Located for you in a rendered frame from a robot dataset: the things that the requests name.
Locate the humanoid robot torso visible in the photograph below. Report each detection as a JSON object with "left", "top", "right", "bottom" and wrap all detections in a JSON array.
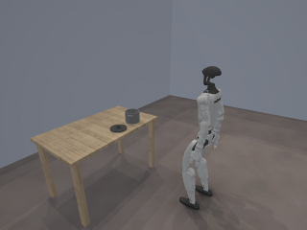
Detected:
[{"left": 197, "top": 90, "right": 221, "bottom": 146}]

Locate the robot left upper arm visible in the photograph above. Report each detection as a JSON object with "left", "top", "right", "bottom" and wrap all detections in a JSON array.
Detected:
[{"left": 197, "top": 93, "right": 211, "bottom": 128}]

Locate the pot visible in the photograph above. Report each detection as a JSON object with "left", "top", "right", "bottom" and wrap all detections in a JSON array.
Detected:
[{"left": 125, "top": 108, "right": 140, "bottom": 125}]

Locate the right robot thigh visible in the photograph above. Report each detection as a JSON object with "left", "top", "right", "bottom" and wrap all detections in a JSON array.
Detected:
[{"left": 196, "top": 135, "right": 215, "bottom": 169}]

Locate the robot left hand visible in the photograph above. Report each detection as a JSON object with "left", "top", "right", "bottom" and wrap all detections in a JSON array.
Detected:
[{"left": 189, "top": 150, "right": 201, "bottom": 169}]

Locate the robot right forearm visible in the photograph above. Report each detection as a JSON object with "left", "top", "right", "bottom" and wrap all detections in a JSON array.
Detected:
[{"left": 213, "top": 115, "right": 224, "bottom": 135}]

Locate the table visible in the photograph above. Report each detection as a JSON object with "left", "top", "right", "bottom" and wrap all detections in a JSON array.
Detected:
[{"left": 30, "top": 105, "right": 157, "bottom": 227}]

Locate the lid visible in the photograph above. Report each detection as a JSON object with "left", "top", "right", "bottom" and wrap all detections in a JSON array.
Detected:
[{"left": 110, "top": 124, "right": 127, "bottom": 132}]

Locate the robot right upper arm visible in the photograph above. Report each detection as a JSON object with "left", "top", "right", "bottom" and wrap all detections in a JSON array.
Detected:
[{"left": 218, "top": 89, "right": 224, "bottom": 118}]

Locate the robot right hand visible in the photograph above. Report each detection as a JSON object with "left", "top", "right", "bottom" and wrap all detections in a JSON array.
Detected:
[{"left": 208, "top": 134, "right": 220, "bottom": 149}]

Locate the robot left forearm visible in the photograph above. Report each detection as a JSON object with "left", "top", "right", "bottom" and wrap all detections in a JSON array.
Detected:
[{"left": 195, "top": 121, "right": 209, "bottom": 152}]

